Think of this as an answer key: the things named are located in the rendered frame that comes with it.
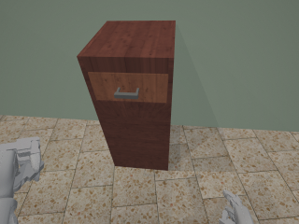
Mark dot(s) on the drawer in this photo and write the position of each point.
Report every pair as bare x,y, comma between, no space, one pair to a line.
152,87

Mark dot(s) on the robot left forearm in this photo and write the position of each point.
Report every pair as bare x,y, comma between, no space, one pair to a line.
7,207

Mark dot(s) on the robot left hand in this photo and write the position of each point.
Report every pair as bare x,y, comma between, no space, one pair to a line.
26,153

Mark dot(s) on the handle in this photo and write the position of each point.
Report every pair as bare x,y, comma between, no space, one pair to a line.
126,95

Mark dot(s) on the robot right hand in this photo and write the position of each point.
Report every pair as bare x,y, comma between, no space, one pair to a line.
239,214

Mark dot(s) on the cabinet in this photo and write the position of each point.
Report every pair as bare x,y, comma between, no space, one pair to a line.
137,133

